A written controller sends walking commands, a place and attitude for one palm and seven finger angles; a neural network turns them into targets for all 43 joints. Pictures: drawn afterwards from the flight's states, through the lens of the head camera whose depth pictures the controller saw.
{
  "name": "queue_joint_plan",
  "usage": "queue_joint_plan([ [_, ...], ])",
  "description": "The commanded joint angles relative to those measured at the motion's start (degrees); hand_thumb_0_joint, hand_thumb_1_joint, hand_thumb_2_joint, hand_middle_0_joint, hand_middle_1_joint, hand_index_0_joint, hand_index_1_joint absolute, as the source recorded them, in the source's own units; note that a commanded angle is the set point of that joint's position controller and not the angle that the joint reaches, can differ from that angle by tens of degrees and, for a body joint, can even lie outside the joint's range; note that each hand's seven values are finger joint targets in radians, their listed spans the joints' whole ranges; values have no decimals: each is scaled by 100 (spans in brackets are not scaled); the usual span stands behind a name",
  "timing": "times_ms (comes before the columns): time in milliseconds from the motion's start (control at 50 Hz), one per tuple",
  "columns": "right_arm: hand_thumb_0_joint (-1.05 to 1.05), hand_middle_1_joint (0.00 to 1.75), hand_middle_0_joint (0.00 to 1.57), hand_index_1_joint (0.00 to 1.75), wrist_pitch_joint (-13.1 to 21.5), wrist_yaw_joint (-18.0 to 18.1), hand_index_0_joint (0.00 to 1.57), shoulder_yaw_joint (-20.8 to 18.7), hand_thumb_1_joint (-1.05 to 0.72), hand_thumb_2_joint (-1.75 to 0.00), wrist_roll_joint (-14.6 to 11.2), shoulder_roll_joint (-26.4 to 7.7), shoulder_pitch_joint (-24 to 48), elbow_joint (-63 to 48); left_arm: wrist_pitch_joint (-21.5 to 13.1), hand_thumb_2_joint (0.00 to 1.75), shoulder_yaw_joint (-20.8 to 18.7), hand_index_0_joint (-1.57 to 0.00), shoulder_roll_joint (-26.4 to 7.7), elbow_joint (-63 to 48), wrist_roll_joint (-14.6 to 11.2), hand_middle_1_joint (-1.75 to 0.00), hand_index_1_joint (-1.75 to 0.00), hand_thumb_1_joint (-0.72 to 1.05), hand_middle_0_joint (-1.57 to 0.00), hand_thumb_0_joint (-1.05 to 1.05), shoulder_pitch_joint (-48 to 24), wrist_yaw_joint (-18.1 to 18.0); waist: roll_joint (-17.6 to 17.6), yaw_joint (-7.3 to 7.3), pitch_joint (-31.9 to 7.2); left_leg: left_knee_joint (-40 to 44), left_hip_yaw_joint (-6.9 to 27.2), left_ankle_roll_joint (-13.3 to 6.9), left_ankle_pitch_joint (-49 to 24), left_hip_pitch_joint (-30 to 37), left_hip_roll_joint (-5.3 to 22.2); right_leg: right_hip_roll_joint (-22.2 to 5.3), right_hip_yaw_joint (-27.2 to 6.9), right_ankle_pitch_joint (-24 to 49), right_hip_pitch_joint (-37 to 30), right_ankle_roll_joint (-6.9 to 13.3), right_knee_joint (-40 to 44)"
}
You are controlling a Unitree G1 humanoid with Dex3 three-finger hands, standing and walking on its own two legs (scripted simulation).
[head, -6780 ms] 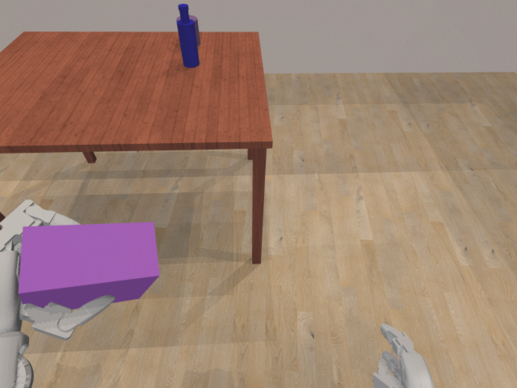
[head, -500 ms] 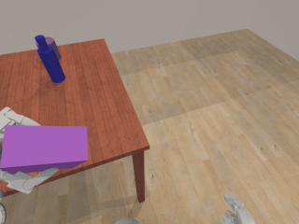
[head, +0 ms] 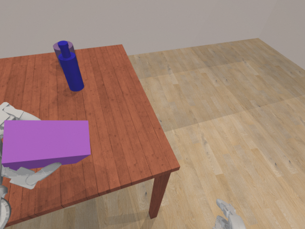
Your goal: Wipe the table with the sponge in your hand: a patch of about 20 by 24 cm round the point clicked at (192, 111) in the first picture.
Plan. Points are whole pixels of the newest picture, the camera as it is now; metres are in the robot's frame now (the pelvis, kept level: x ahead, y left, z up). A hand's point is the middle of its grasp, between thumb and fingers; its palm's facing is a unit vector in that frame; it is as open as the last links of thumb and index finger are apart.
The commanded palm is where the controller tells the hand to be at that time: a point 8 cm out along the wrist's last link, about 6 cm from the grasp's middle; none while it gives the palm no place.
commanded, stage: come to a stop and stand still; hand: left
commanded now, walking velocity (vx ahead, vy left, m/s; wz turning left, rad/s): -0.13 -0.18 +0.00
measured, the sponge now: (59, 145) +0.23 +0.21 +0.15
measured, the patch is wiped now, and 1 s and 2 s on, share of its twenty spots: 0.00 0.00 0.00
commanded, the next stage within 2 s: look again from close up in 0.70 s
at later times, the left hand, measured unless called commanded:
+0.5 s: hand (53, 141) +0.23 +0.22 +0.17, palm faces +0.39 -0.85 -0.36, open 10.7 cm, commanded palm +0.18 +0.26 +0.19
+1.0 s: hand (46, 134) +0.26 +0.25 +0.15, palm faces +0.33 -0.82 -0.47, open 10.7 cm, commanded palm +0.19 +0.28 +0.19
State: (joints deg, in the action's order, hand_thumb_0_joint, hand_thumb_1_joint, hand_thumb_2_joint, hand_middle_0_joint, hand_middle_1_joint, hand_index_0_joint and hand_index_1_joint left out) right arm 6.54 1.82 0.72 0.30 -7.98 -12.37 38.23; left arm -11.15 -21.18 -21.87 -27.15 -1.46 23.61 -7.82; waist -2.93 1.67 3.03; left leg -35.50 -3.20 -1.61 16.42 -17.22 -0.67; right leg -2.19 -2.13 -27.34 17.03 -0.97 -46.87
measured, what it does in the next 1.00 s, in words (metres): steps on the spot: right foot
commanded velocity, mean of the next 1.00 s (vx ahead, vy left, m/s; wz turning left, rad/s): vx -0.01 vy -0.02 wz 0.00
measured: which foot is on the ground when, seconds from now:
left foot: down 0.00-1.00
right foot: up 0.00-0.18, down 0.20-1.00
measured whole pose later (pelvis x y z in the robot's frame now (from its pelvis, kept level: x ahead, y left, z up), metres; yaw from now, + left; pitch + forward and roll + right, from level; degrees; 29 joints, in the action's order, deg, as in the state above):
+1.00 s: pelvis +0.04 -0.01 +0.01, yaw +2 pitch +3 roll +0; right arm 11.4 -0.2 0.2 -1.5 -14.1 -14.0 36.9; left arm -14.3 -19.8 -25.7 -22.4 -4.5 26.2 -5.4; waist -0.7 1.4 3.7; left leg -28.1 -0.5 -0.6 15.0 -15.9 -0.5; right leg 0.4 4.6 -16.4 14.4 2.0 -27.7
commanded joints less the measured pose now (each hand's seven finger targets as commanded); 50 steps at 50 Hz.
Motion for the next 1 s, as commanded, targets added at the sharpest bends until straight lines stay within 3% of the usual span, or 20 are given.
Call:
queue_joint_plan([
  [0,0,30,20,30,476,67,20,-251,-90,-90,35,-893,641,-1088,-345,130,-426,-120,-988,-2026,-17,-160,-160,10,-120,0,-793,-89,1387,-77,-1245,1717,1725,-285,-3647,1867,1613,162,103,157,687,106,-92],
  [80,0,30,20,30,529,3,20,-243,-90,-90,46,-958,523,-1158,-212,130,-432,-120,-917,-1920,-60,-160,-160,10,-120,0,-109,-89,1689,-102,-1020,1930,1050,-90,-2537,1001,1417,310,437,761,-316,133,1389],
  [140,0,30,20,30,419,108,20,-201,-90,-90,12,-972,559,-1221,-172,130,-639,-120,-1067,-1503,-91,-160,-160,10,-120,0,30,-68,1354,-96,-902,1842,859,-7,-1357,306,1293,273,367,1665,-1162,126,2487],
  [180,0,30,20,30,336,164,20,-186,-90,-90,-15,-961,525,-1256,-137,130,-748,-120,-1109,-1193,-112,-160,-160,10,-120,0,-21,-70,895,-123,-896,1650,703,96,-823,-68,989,94,-2,2524,-1609,182,2772],
  [220,0,30,20,30,322,194,20,-188,-90,-90,-41,-959,496,-1205,-46,130,-545,-120,-806,-900,-137,-160,-160,10,-120,0,-31,-47,590,-140,-917,1702,559,186,-153,-175,714,-11,-241,2590,-1574,240,2771],
  [280,0,30,20,30,261,223,20,-233,-90,-90,-59,-1024,585,-1226,57,130,-364,-120,-783,-1092,-177,-160,-160,10,-120,0,-195,-82,281,-134,-958,1382,467,169,-474,533,484,-212,-582,2368,-897,332,3123],
  [300,0,30,20,30,263,245,20,-225,-90,-90,-50,-1029,673,-1220,71,130,-298,-120,-797,-1225,-163,-160,-160,10,-120,0,-356,-103,489,-154,-926,1400,462,163,-498,576,463,-209,-579,2253,-818,322,3143],
  [400,0,30,20,30,215,302,20,-243,-90,-90,-64,-1057,758,-1236,103,130,-328,-120,-967,-1462,-114,-160,-160,10,-120,0,-585,-218,598,-117,-932,1465,507,119,-756,671,451,-206,-446,2204,-883,254,3143],
  [580,0,30,20,30,108,273,20,-298,-90,-90,-82,-1101,653,-1280,91,130,-498,-120,-950,-1188,-196,-160,-160,10,-120,0,97,-209,415,-91,-1030,1368,518,101,-1171,652,492,-245,-351,2710,-1102,242,3005],
  [600,0,30,20,30,-109,642,20,667,-90,-90,-669,-1258,-194,-1945,-897,130,-1804,-120,-5086,-3084,-310,-160,-160,10,-120,0,-5122,-86,1855,-290,-231,1845,613,-198,302,-412,348,287,224,1458,-1623,-194,2630],
  [620,0,30,20,30,209,537,20,-238,-90,-90,-458,-862,-63,-1450,-539,130,-1841,-120,-2427,-377,-223,-160,-160,10,-120,0,-2908,-13,892,-140,-323,1703,443,-101,158,290,587,154,308,502,-910,94,2809],
  [640,0,30,20,30,321,333,20,-167,-90,-90,-267,-1138,363,-1355,-402,130,-1294,-120,-1905,174,-272,-160,-160,10,-120,0,-2054,14,725,-45,-209,1402,438,14,50,519,429,3,-61,936,-154,278,2978],
  [660,0,30,20,30,403,188,20,-187,-90,-90,-195,-1250,383,-1348,-439,130,-1382,-120,-2019,145,-296,-160,-160,10,-120,0,-1565,77,634,-8,-394,1223,514,33,-34,543,370,-148,-242,1093,-141,357,3046],
  [720,0,30,20,30,557,-87,20,-267,-90,-90,-242,-1295,193,-1318,-538,130,-835,-120,-1321,26,-482,-160,-160,10,-120,0,-245,229,214,60,-923,1019,519,-5,-386,504,350,-344,-298,1553,-450,341,2835],
  [760,0,30,20,30,699,-192,20,-276,-90,-90,-304,-1275,264,-1310,-614,130,-687,-120,-1231,-140,-562,-160,-160,10,-120,0,95,184,0,135,-955,917,575,-27,-667,498,308,-421,-343,1898,-436,311,2766],
  [820,0,30,20,30,800,-200,20,-294,-90,-90,-299,-1278,224,-1199,-698,130,-741,-120,-1320,-438,-537,-160,-160,10,-120,0,47,100,12,91,-1100,1011,649,-13,-1093,591,335,-377,-179,2432,-526,259,2491],
  [880,0,30,20,30,878,-160,20,-298,-90,-90,-245,-1320,238,-1104,-832,130,-1098,-120,-1739,-734,-485,-160,-160,10,-120,0,-313,23,-104,57,-1174,888,727,22,-1491,508,256,-440,-208,3098,-780,281,2350],
  [900,0,30,20,30,843,-137,20,-317,-90,-90,-232,-1411,325,-1031,-813,130,-1375,-120,-2174,-921,-426,-160,-160,10,-120,0,-525,-14,182,27,-1305,893,783,14,-1515,675,277,-416,-282,3031,-694,286,2239],
  [920,0,30,20,30,824,-116,20,-287,-90,-90,-221,-1272,286,-1017,-839,130,-1079,-120,-1807,-1047,-447,-160,-160,10,-120,0,-600,16,269,-12,-1271,888,755,21,-1700,605,290,-471,-145,3210,-832,280,2210],
  [980,0,30,20,30,818,-141,20,-317,-90,-90,-226,-1317,269,-1011,-806,130,-1103,-120,-1885,-1231,-433,-160,-160,10,-120,0,-518,-21,580,17,-1412,722,766,25,-2233,706,286,-543,-148,3768,-1030,309,2100],
])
